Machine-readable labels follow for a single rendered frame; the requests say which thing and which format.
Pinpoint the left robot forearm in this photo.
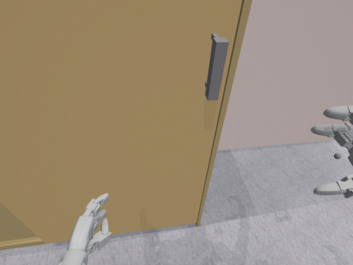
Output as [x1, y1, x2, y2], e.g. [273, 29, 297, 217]
[58, 249, 88, 265]

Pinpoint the handle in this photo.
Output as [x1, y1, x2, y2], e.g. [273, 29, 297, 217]
[205, 33, 229, 100]

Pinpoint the robot right hand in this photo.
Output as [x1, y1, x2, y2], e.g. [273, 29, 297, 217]
[311, 106, 353, 198]

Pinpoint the wardrobe door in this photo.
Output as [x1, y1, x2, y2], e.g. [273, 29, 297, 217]
[0, 203, 38, 242]
[0, 0, 242, 244]

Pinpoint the robot left hand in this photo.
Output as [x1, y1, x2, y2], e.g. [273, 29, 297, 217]
[67, 193, 111, 255]

